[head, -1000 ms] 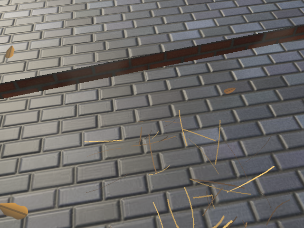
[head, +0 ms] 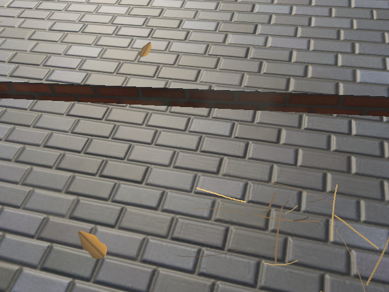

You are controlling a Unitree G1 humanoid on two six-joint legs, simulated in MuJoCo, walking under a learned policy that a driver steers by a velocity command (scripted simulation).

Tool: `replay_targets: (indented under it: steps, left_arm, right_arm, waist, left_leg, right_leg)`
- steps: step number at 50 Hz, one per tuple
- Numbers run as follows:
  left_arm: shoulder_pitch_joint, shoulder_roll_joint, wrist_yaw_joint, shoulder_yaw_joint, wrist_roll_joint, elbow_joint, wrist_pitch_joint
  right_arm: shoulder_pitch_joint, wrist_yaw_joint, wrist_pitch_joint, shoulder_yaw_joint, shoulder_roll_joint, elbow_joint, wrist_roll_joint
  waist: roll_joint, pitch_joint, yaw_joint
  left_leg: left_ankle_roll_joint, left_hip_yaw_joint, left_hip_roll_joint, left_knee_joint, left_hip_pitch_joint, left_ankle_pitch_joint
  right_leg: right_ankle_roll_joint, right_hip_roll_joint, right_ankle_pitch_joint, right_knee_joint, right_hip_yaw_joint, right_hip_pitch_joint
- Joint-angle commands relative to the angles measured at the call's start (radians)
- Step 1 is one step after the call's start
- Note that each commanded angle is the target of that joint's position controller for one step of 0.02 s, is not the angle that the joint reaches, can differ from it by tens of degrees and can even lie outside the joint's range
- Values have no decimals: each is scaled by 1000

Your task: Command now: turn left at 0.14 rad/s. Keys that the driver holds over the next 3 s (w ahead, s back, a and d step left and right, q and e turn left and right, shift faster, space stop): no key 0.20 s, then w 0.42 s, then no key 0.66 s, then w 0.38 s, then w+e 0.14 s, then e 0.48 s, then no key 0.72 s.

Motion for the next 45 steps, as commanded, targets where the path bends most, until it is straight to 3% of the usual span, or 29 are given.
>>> replay_targets:
  steps: [1,4,6,7,8,9,10,11,13,15,17,19,22,23,24,25,26,27,28,29,32,34,36,40,43,45]
  left_arm:
    - [37,154,0,28,1,-20,-7]
    - [52,169,-4,32,6,8,4]
    - [36,166,-5,32,-2,22,7]
    - [43,145,-8,26,-5,21,0]
    - [57,124,-15,22,-10,12,-8]
    - [72,82,-14,12,-21,39,-3]
    - [49,102,-8,15,-11,60,4]
    - [27,120,-8,21,-4,71,9]
    - [7,131,-21,32,5,71,20]
    - [-24,100,-35,27,15,56,18]
    - [-44,90,-42,27,16,43,2]
    - [-43,102,-53,33,12,36,-17]
    - [21,83,-61,36,5,54,-36]
    - [105,73,-59,39,2,87,-39]
    - [203,92,-52,50,2,127,-42]
    - [317,150,-39,65,14,153,-50]
    - [414,254,-39,86,8,170,-52]
    - [345,216,-39,76,11,169,-41]
    - [226,168,-44,61,9,128,-43]
    - [166,146,-47,55,5,109,-52]
    - [187,103,-39,36,1,128,-77]
    - [248,90,-36,26,-3,162,-83]
    - [275,81,-31,15,-2,180,-78]
    - [271,72,-19,-1,1,200,-65]
    - [242,76,-13,-3,-1,209,-61]
    - [194,87,-12,0,-9,209,-59]
  right_arm:
    - [-1,-10,1,11,-31,-28,14]
    - [4,-24,-3,19,-37,-3,29]
    - [57,-34,-16,26,-32,35,21]
    - [59,-40,-27,23,-62,42,9]
    - [58,-43,-36,18,-113,44,-8]
    - [-1,-33,-40,30,-84,59,6]
    - [-23,-24,-46,41,-40,57,8]
    - [-3,-21,-51,45,-34,73,5]
    - [59,-26,-45,29,-87,111,0]
    - [101,-22,-42,12,-129,123,-1]
    - [102,-18,-52,10,-112,123,-4]
    - [90,-13,-70,7,-107,119,-7]
    - [43,-6,-89,2,-106,114,6]
    - [20,-4,-91,1,-104,108,11]
    - [13,-3,-95,3,-90,102,5]
    - [-14,0,-105,18,-40,79,-1]
    - [-26,7,-113,34,21,35,4]
    - [-33,11,-110,16,-58,32,-16]
    - [-41,23,-113,15,-56,37,-15]
    - [-15,35,-118,20,-35,55,-10]
    - [13,46,-113,24,-16,83,-25]
    - [4,40,-103,27,-2,82,-21]
    - [-56,32,-96,36,21,62,-14]
    - [-159,20,-93,58,46,31,-1]
    - [-79,3,-98,53,17,62,0]
    - [62,-9,-114,41,-4,115,-6]
  waist:
    - [-224,-60,15]
    - [-237,-51,15]
    - [-193,-55,-22]
    - [-158,-84,-13]
    - [-62,-104,16]
    - [37,-61,39]
    - [28,-27,17]
    - [23,-23,-4]
    - [88,26,-19]
    - [139,129,-43]
    - [126,182,-43]
    - [95,164,-28]
    - [71,117,27]
    - [49,102,68]
    - [-3,81,103]
    - [-168,54,150]
    - [-384,14,157]
    - [-259,85,98]
    - [-149,143,41]
    - [-114,137,12]
    - [-110,81,-7]
    - [-120,60,-13]
    - [-136,53,-3]
    - [-178,55,22]
    - [-185,17,-8]
    - [-146,-20,-78]
  left_leg:
    - [-10,84,17,-182,30,-46]
    - [14,119,23,-380,120,15]
    - [38,102,58,-621,274,269]
    - [53,33,120,-635,382,342]
    - [79,-57,224,-559,459,535]
    - [124,-49,247,-526,345,593]
    - [118,-47,225,-543,290,481]
    - [109,-38,194,-574,270,307]
    - [153,-91,184,-628,219,-106]
    - [225,-244,285,-739,195,-401]
    - [279,-331,363,-793,169,-380]
    - [283,-301,362,-786,216,-256]
    - [240,-151,283,-725,140,-110]
    - [225,-103,249,-666,47,-101]
    - [206,-65,207,-569,-53,-94]
    - [170,40,126,-319,-178,-61]
    - [141,164,8,-31,-341,-139]
    - [160,87,61,127,-358,-127]
    - [170,66,113,172,-358,-19]
    - [164,71,140,165,-324,62]
    - [125,128,156,147,-274,195]
    - [98,170,139,128,-275,203]
    - [77,204,117,55,-258,221]
    - [77,257,69,-197,-109,325]
    - [116,232,51,-268,10,327]
    - [146,219,40,-415,154,404]
  right_leg:
    - [-126,-206,562,-31,163,143]
    - [-125,-208,591,-5,190,138]
    - [-78,-199,560,22,186,81]
    - [-39,-189,457,19,188,12]
    - [-9,-142,297,42,142,-68]
    - [0,-84,108,-44,87,-30]
    - [6,-78,91,-54,87,9]
    - [3,-67,53,-40,79,25]
    - [-12,-6,-177,83,16,-37]
    - [-16,22,-259,217,-50,-206]
    - [-17,-27,-227,331,-47,-272]
    - [-21,-54,-238,355,-32,-303]
    - [-28,-27,-139,177,-84,-85]
    - [-27,3,-72,87,-114,77]
    - [-22,20,-87,41,-95,233]
    - [-43,-140,-249,-94,138,358]
    - [-130,-382,-563,-293,589,399]
    - [-182,-427,-643,-311,665,259]
    - [-171,-386,-590,-305,570,176]
    - [-148,-334,-464,-311,465,145]
    - [-110,-242,22,-286,231,180]
    - [-109,-226,501,-210,120,212]
    - [-104,-205,746,-163,45,198]
    - [-79,-166,841,-115,-19,130]
    - [-78,-199,900,-23,10,151]
    - [-56,-186,864,137,13,160]
Next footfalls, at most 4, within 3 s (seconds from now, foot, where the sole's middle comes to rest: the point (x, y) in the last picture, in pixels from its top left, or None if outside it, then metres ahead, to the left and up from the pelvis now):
0.14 left None -0.01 0.13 -0.78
0.50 right None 0.07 -0.10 -0.78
0.92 left None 0.32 0.05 -0.78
1.26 right None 0.26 -0.14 -0.78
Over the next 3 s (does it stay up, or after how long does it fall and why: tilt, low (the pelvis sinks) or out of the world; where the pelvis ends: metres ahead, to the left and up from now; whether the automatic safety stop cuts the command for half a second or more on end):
stays up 0.58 0.03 0.00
